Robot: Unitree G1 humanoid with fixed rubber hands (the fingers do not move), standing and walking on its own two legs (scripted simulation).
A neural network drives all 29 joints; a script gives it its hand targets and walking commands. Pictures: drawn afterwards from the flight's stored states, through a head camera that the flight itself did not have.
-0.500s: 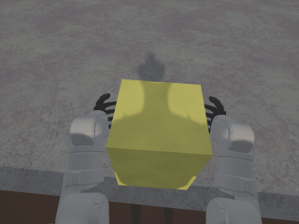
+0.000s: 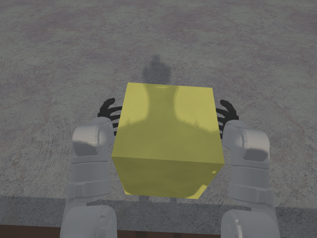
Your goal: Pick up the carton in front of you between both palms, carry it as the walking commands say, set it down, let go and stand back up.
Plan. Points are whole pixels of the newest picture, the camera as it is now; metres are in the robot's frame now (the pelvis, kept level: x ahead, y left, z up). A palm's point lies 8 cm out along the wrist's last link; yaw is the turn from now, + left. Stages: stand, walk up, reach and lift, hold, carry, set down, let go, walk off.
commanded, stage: carry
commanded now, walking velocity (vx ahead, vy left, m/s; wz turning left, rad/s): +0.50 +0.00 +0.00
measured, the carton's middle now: (165, 145) +0.33 -0.01 +0.06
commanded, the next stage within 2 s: none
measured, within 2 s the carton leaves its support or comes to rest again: neither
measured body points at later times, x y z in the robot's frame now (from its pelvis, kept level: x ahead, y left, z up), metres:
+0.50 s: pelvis +0.24 +0.01 -0.02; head +0.24 +0.01 +0.43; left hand +0.58 +0.17 +0.09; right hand +0.58 -0.14 +0.10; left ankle +0.37 +0.11 -0.73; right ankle +0.04 -0.08 -0.72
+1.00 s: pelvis +0.54 +0.09 -0.11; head +0.59 +0.11 +0.34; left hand +0.88 +0.22 -0.06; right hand +0.86 -0.08 -0.05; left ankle +0.46 +0.11 -0.83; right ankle +0.68 -0.04 -0.76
